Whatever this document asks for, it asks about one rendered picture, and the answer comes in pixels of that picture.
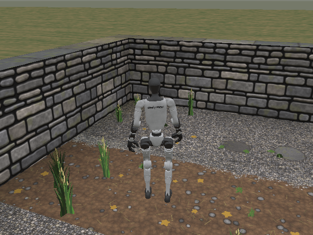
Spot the robot right upper arm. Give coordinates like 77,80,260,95
165,98,179,125

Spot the left robot forearm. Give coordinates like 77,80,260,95
128,120,138,142

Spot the robot left thigh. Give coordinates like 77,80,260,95
140,137,152,169

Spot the robot left upper arm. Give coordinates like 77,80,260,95
133,99,145,127

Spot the left robot hand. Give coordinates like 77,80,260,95
127,140,139,152

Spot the right robot forearm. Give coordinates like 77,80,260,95
174,118,182,135

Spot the right robot shin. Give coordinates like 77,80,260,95
165,162,173,196

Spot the right robot hand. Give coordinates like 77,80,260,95
171,133,183,143

